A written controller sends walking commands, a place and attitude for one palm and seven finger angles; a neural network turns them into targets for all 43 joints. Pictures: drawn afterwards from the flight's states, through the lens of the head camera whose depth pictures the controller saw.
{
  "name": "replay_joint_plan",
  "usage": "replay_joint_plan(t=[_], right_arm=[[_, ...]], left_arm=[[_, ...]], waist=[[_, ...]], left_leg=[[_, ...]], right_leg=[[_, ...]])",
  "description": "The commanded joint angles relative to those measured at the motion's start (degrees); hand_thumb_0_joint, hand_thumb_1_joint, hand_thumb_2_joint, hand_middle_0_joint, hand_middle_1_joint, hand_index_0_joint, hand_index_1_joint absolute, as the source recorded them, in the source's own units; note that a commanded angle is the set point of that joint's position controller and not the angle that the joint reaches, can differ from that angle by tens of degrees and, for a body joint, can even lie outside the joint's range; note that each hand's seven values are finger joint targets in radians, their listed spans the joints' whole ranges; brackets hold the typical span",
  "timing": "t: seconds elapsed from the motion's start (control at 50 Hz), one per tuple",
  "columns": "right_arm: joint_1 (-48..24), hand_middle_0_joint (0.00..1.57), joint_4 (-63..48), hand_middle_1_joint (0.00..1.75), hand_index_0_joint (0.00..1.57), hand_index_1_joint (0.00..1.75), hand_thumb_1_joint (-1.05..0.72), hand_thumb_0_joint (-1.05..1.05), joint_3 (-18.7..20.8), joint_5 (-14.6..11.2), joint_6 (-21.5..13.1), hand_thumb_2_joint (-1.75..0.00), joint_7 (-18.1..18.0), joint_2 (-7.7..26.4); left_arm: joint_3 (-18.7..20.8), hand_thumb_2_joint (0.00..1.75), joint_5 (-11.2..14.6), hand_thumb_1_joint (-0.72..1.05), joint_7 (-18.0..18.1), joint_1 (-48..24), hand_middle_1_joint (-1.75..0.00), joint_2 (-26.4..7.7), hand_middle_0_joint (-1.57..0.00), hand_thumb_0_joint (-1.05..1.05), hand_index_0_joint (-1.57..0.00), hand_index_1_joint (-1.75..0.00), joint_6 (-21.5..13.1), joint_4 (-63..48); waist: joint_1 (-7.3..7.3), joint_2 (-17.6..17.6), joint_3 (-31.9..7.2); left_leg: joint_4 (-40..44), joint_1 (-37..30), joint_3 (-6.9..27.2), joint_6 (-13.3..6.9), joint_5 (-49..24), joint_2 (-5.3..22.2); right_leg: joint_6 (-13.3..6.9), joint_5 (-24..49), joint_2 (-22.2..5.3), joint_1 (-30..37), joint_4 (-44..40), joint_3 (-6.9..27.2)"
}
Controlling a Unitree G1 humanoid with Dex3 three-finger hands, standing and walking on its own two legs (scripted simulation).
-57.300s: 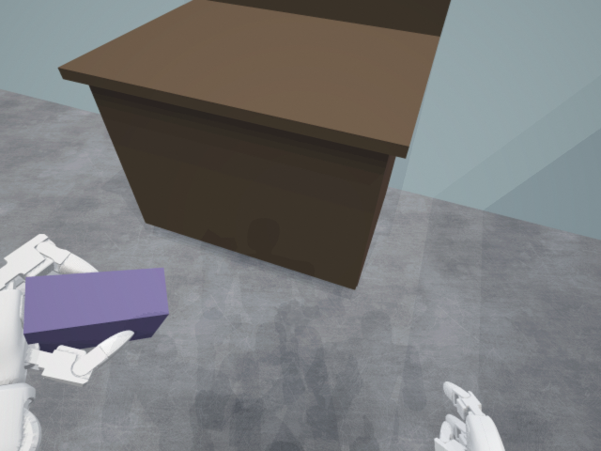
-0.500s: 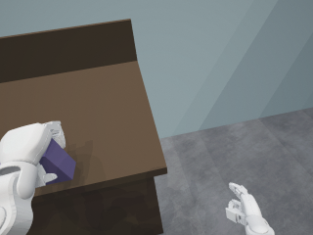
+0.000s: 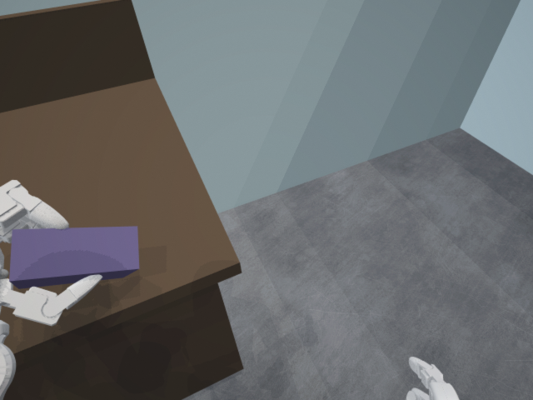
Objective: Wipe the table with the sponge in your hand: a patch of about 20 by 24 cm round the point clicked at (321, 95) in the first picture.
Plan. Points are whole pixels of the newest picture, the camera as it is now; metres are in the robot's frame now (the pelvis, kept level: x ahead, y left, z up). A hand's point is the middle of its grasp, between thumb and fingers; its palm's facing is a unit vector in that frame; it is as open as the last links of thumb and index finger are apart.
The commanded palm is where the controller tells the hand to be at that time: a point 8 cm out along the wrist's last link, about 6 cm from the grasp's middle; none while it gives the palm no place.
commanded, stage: step back with the hand held close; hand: left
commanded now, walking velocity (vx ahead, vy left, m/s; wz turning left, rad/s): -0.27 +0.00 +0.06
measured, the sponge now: (95, 256) +0.25 +0.21 +0.17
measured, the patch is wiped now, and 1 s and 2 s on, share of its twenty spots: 1.00 1.00 1.00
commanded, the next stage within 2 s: stop stepping back and stand still in 0.58 s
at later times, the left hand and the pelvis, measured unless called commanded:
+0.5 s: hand out of the picture +0.07 +0.30 +0.21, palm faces +0.55 -0.79 -0.28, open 9.3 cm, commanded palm +0.01 +0.33 +0.23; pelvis -0.13 +0.04 -0.01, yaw +4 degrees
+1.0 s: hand out of the picture -0.04 +0.27 +0.21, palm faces +0.47 -0.82 -0.33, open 9.3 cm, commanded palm -0.10 +0.31 +0.23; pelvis -0.25 +0.03 +0.00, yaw +1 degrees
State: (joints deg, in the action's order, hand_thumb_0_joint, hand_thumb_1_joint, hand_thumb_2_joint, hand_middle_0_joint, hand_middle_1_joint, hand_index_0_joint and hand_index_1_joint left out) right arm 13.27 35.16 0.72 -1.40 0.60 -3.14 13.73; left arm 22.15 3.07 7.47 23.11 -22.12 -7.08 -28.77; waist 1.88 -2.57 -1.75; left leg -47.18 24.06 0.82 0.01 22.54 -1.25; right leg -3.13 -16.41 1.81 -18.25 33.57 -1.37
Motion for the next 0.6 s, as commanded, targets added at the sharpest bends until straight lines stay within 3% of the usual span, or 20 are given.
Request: replay_joint_plan(t=[0.0,0.08,0.12,0.14,0.16,0.18,0.2,0.22,0.26,0.28,0.3,0.34,0.36,0.38,0.4,0.42,0.44,0.48,0.52,0.58], right_arm=[[-7.8,0.2,-12.6,0.3,0.2,0.3,-0.9,0.0,0.5,0.2,-4.1,-0.9,-1.2,3.6],[-7.9,0.2,-11.2,0.3,0.2,0.3,-0.9,0.0,0.2,1.2,-4.9,-0.9,-2.8,4.6],[-7.8,0.2,-11.0,0.3,0.2,0.3,-0.9,0.0,0.9,1.5,-5.9,-0.9,-3.1,6.2],[-7.7,0.2,-10.5,0.3,0.2,0.3,-0.9,0.0,1.2,1.3,-6.3,-0.9,-2.8,6.1],[-7.6,0.2,-9.9,0.3,0.2,0.3,-0.9,0.0,1.9,0.7,-6.7,-0.9,-2.5,6.5],[-6.4,0.2,-10.4,0.3,0.2,0.3,-0.9,0.0,1.9,0.5,-7.4,-0.9,-2.7,6.3],[-5.9,0.2,-9.7,0.3,0.2,0.3,-0.9,0.0,1.5,1.0,-7.4,-0.9,-2.6,6.1],[-5.8,0.2,-9.2,0.3,0.2,0.3,-0.9,0.0,1.7,1.0,-7.4,-0.9,-2.3,5.9],[-5.8,0.2,-8.8,0.3,0.2,0.3,-0.9,0.0,1.8,0.6,-7.6,-0.9,-1.7,5.8],[-5.5,0.2,-8.3,0.3,0.2,0.3,-0.9,0.0,2.0,0.5,-7.6,-0.9,-1.7,5.2],[-5.9,0.2,-7.9,0.3,0.2,0.3,-0.9,0.0,1.6,0.4,-7.5,-0.9,-1.6,4.8],[-6.9,0.2,-8.5,0.3,0.2,0.3,-0.9,0.0,0.7,0.9,-7.2,-0.9,-1.4,4.9],[-7.6,0.2,-8.9,0.3,0.2,0.3,-0.9,0.0,0.3,1.1,-6.9,-0.9,-1.5,5.3],[-8.8,0.2,-9.8,0.3,0.2,0.3,-0.9,0.0,0.4,1.4,-6.6,-0.9,-2.0,6.9],[-10.0,0.2,-10.7,0.3,0.2,0.3,-0.9,0.0,0.1,1.6,-6.4,-0.9,-2.4,8.0],[-9.9,0.2,-10.8,0.3,0.2,0.3,-0.9,0.0,0.0,2.5,-6.6,-0.9,-2.3,6.2],[-8.8,0.2,-9.4,0.3,0.2,0.3,-0.9,0.0,0.6,2.8,-7.2,-0.9,-1.8,4.5],[-8.7,0.2,-8.8,0.3,0.2,0.3,-0.9,0.0,2.7,2.2,-7.8,-0.9,-0.8,5.4],[-8.9,0.2,-7.6,0.3,0.2,0.3,-0.9,0.0,3.0,2.3,-9.2,-0.9,0.1,4.8],[-10.6,0.2,-7.0,0.3,0.2,0.3,-0.9,0.0,2.3,2.0,-10.3,-0.9,0.4,3.7]], left_arm=[[9.2,1.3,-0.1,0.1,1.7,0.8,-1.6,-13.6,-1.2,0.0,-1.2,-1.6,-5.1,-17.2],[10.3,1.3,0.4,0.1,3.5,-2.1,-1.6,-15.2,-1.2,0.0,-1.2,-1.6,-6.1,-23.0],[9.7,1.3,0.9,0.1,4.2,0.3,-1.6,-13.1,-1.2,0.0,-1.2,-1.6,-6.5,-22.2],[10.0,1.3,1.1,0.1,4.3,0.5,-1.6,-12.4,-1.2,0.0,-1.2,-1.6,-6.4,-20.7],[10.2,1.3,1.1,0.1,4.1,-0.3,-1.6,-12.4,-1.2,0.0,-1.2,-1.6,-6.7,-19.6],[11.0,1.3,1.1,0.1,4.2,-0.1,-1.6,-12.2,-1.2,0.0,-1.2,-1.6,-6.3,-16.8],[10.1,1.3,0.8,0.1,3.8,-1.9,-1.6,-11.7,-1.2,0.0,-1.2,-1.6,-6.2,-16.1],[9.1,1.3,0.5,0.1,3.5,-3.5,-1.6,-10.8,-1.2,0.0,-1.2,-1.6,-6.1,-14.3],[7.2,1.3,0.1,0.1,3.3,-7.1,-1.6,-10.9,-1.2,0.0,-1.2,-1.6,-6.0,-12.2],[6.6,1.3,-0.2,0.1,3.3,-9.3,-1.6,-11.3,-1.2,0.0,-1.2,-1.6,-5.9,-12.4],[4.7,1.3,-0.5,0.1,3.2,-10.2,-1.6,-10.5,-1.2,0.0,-1.2,-1.6,-5.5,-11.7],[2.8,1.3,-1.1,0.1,2.9,-12.0,-1.6,-9.7,-1.2,0.0,-1.2,-1.6,-4.7,-11.6],[3.1,1.3,-1.0,0.1,2.8,-11.8,-1.6,-10.0,-1.2,0.0,-1.2,-1.6,-4.4,-11.6],[3.6,1.3,-1.0,0.1,2.7,-13.4,-1.6,-10.7,-1.2,0.0,-1.2,-1.6,-4.7,-13.5],[3.6,1.3,-1.0,0.1,3.1,-13.0,-1.6,-9.1,-1.2,0.0,-1.2,-1.6,-5.1,-14.4],[4.0,1.3,-1.9,0.1,3.8,-15.5,-1.6,-9.5,-1.2,0.0,-1.2,-1.6,-5.2,-16.9],[5.4,1.3,-2.4,0.1,4.1,-18.3,-1.6,-11.0,-1.2,0.0,-1.2,-1.6,-5.6,-18.0],[6.1,1.3,-1.3,0.1,3.5,-16.8,-1.6,-11.9,-1.2,0.0,-1.2,-1.6,-6.0,-21.4],[4.0,1.3,-0.6,0.1,3.9,-13.7,-1.6,-8.2,-1.2,0.0,-1.2,-1.6,-4.4,-21.1],[2.3,1.3,0.5,0.1,4.5,-14.6,-1.6,-7.0,-1.2,0.0,-1.2,-1.6,-3.2,-24.6]], waist=[[-2.15,9.6,-8.3],[-1.56,2.2,-8.3],[-3.34,-7.8,-8.6],[-3.27,-9.4,-9.1],[-3.63,-8.1,-9.7],[-3.1,-5.1,-8.3],[-2.05,-2.1,-8.4],[-1.71,0.9,-8.1],[-1.17,8.9,-6.0],[-1.03,11.7,-5.7],[-1.1,13.3,-5.0],[-0.85,13.4,-2.9],[-0.89,10.3,-1.5],[-0.98,0.6,0.9],[-1.91,-13.3,1.5],[-1.5,-17.8,0.0],[-1.31,-15.0,-1.5],[-2.45,-10.2,-6.2],[-2.52,-10.0,-7.3],[-2.54,-13.6,-9.6]], left_leg=[[-5.9,0.9,2.5,0.0,3.8,3.4],[15.5,-8.2,-0.4,0.2,-11.8,3.2],[22.9,-6.0,10.2,-3.3,-20.7,10.9],[24.5,-2.9,10.9,-3.9,-18.9,13.2],[24.3,-1.1,9.5,-3.3,-12.1,13.0],[19.4,-1.5,6.3,-3.0,-15.5,9.6],[17.7,0.4,5.1,-2.0,-15.3,8.0],[15.4,0.2,3.4,-1.1,-12.7,6.2],[8.7,-1.1,0.2,-0.2,0.0,2.2],[3.8,-5.0,-1.9,0.1,0.6,0.8],[-0.1,-7.6,-2.6,0.1,1.4,0.9],[3.6,-9.7,-2.3,-0.6,1.4,1.9],[11.9,-9.0,0.2,-1.7,2.9,3.5],[21.6,-5.9,7.2,-3.3,6.6,6.9],[33.1,4.4,18.4,-6.6,11.2,15.6],[39.5,12.3,24.3,-9.6,12.0,21.8],[39.6,14.1,22.6,-9.3,12.3,22.2],[33.4,5.4,15.3,-8.0,5.1,19.7],[31.3,-4.0,11.8,-7.6,-1.2,16.7],[34.7,-8.8,10.1,-5.0,0.2,15.5]], right_leg=[[-4.8,37.6,-19.4,3.9,-7.4,12.9],[-0.4,27.4,-13.7,0.6,-3.2,8.4],[4.2,10.2,-4.9,0.8,1.2,3.7],[4.9,1.7,-2.6,2.9,3.5,2.6],[4.8,-3.9,-1.6,4.6,2.2,3.0],[4.4,4.5,-1.9,2.9,-1.1,3.4],[4.0,10.3,-4.6,3.9,-2.2,4.4],[3.4,10.7,-6.3,3.2,-4.8,6.6],[1.6,-1.3,-12.1,-3.3,-15.1,13.8],[0.6,-6.7,-14.7,-8.2,-19.3,15.4],[0.0,-10.9,-16.8,-11.7,-21.5,14.7],[0.4,-11.7,-15.8,-15.2,-20.3,10.0],[1.5,-12.5,-13.0,-15.8,-16.6,7.0],[3.2,-13.4,-8.0,-16.9,-7.8,3.7],[5.0,-9.6,-1.4,-10.1,9.1,-0.3],[5.0,-10.3,1.8,-4.8,29.9,1.5],[4.8,-9.9,1.0,-4.1,40.9,5.1],[5.2,-9.7,1.8,-7.5,42.8,5.0],[5.7,-9.2,1.3,-11.8,40.3,3.0],[5.0,-11.9,1.7,-6.0,26.7,-0.2]])
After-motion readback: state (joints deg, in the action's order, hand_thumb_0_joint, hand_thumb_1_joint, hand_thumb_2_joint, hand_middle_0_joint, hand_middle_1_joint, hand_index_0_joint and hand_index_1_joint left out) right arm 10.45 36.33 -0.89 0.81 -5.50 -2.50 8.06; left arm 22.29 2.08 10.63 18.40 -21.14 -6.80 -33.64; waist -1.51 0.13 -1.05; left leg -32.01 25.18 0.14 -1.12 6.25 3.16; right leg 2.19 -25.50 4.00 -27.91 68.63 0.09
